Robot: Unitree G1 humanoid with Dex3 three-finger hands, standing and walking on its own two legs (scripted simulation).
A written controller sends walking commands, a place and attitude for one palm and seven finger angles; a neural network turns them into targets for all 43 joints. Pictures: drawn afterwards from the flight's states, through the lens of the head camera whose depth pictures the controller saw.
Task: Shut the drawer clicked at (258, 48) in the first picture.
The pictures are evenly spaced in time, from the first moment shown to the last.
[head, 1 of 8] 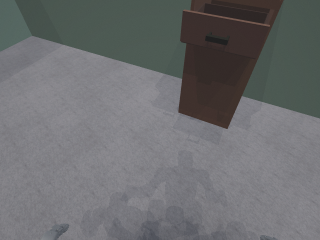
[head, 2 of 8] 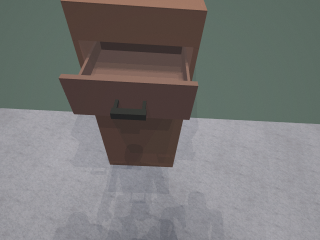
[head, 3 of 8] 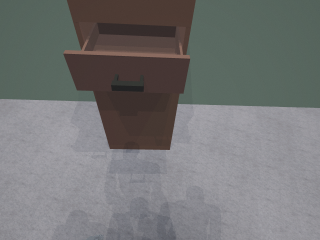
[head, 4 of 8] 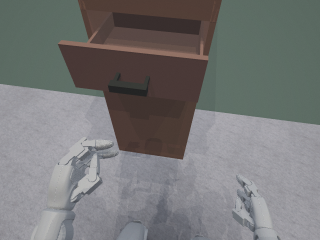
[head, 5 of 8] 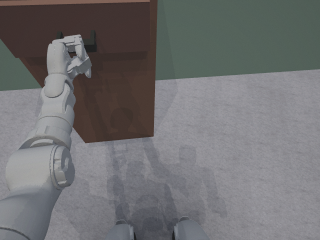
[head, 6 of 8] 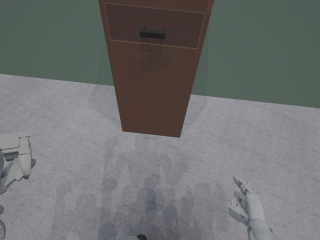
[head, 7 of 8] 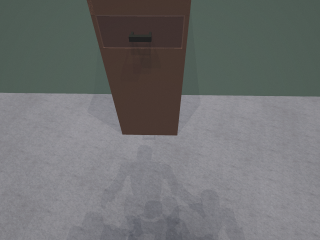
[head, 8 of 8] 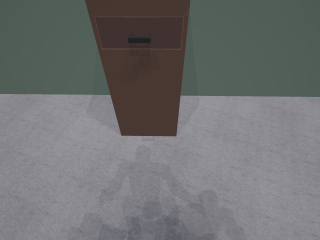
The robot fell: no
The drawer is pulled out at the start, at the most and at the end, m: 0.20 0.20 0.00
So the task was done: yes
